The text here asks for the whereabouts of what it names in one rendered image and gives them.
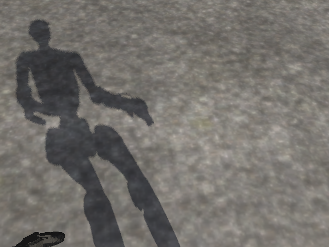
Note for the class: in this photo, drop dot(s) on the robot left hand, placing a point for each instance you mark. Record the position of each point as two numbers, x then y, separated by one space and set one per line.
46 239

